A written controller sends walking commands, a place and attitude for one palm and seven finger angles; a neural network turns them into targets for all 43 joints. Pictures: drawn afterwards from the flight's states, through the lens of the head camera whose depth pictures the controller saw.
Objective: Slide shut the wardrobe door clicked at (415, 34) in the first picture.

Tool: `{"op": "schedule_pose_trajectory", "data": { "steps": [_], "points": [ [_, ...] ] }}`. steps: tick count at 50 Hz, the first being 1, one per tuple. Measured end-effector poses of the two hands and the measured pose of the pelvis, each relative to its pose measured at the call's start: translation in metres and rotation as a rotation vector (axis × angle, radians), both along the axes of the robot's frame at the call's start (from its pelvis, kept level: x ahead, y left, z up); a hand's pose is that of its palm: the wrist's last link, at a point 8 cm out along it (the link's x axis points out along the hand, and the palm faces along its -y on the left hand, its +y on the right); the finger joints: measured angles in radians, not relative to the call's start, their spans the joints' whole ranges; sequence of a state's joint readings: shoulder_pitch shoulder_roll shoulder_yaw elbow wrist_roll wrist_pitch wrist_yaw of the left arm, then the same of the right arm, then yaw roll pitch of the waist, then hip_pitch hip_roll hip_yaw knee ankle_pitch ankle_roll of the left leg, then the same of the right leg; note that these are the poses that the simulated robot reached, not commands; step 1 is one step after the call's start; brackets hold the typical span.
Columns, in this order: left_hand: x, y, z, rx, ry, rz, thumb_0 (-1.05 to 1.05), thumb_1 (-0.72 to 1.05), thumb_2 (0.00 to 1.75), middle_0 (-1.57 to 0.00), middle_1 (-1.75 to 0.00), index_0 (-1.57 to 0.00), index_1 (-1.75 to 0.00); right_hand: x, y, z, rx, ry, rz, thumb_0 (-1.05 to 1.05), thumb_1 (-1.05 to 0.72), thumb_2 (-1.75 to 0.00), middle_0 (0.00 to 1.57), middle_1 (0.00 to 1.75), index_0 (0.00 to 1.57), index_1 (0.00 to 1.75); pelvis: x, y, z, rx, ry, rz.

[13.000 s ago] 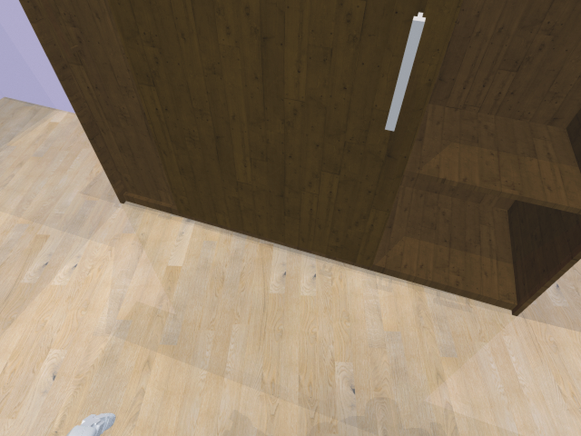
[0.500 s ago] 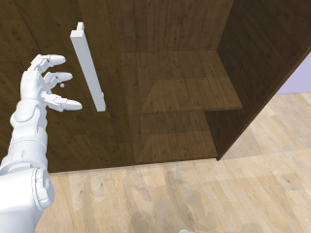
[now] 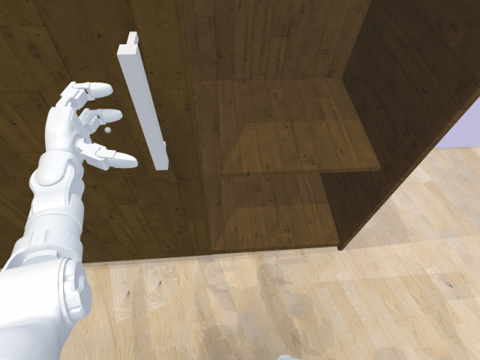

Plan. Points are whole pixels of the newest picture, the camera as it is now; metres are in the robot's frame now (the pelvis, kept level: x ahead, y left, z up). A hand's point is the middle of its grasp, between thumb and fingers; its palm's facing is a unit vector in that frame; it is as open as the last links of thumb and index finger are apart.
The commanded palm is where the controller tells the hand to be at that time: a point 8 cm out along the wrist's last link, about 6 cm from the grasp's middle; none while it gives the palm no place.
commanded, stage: move the hooked fingers beside the handle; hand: left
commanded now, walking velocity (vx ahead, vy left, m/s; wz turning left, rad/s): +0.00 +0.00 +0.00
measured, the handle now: (149, 111) +0.51 +0.14 +0.11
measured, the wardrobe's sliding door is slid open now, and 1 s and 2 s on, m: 0.55 0.55 0.55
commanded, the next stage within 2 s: feel for the door with the fingertips in 0.06 s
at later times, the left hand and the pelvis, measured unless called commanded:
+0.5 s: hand (119, 130) +0.46 +0.19 +0.11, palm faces +0.06 -1.00 +0.01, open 13.9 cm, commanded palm +0.43 +0.23 +0.12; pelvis +0.00 +0.00 +0.00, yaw +0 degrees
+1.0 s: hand (123, 126) +0.47 +0.18 +0.12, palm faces +0.07 -1.00 -0.01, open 13.6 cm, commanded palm +0.44 +0.22 +0.12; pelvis -0.01 +0.00 +0.00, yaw +0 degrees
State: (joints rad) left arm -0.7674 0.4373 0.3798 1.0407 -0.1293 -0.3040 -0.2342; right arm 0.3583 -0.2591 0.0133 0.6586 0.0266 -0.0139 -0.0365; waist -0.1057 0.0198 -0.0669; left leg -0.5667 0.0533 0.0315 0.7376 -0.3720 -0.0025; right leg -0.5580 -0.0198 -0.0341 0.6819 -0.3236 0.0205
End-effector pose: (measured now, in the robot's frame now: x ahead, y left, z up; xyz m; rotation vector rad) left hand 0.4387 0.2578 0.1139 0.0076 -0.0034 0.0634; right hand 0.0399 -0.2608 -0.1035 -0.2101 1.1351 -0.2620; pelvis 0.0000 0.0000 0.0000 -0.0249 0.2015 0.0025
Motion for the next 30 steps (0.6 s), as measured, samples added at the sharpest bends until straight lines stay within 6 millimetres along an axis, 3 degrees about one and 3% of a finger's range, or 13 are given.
{"op": "schedule_pose_trajectory", "data": {
  "steps": [16, 30],
  "points": [
    [0.001, -0.003, 0.001, -0.007, 0.001, -0.006, -0.01, -0.50, 0.30, -0.32, -1.22, -0.32, -1.22, -0.016, -0.003, -0.001, 0.000, 0.045, -0.013, 0.01, -0.91, -0.90, 0.20, 0.30, 0.20, 0.30, 0.000, -0.002, 0.000, -0.002, 0.004, 0.004],
    [-0.003, -0.027, 0.000, -0.012, -0.014, -0.013, -0.01, -0.50, 0.30, -0.30, -1.20, -0.30, -1.20, -0.005, 0.001, 0.000, 0.018, -0.012, -0.013, 0.01, -0.91, -0.90, 0.20, 0.30, 0.20, 0.30, -0.001, -0.002, 0.000, 0.000, -0.014, -0.003]
  ]
}}
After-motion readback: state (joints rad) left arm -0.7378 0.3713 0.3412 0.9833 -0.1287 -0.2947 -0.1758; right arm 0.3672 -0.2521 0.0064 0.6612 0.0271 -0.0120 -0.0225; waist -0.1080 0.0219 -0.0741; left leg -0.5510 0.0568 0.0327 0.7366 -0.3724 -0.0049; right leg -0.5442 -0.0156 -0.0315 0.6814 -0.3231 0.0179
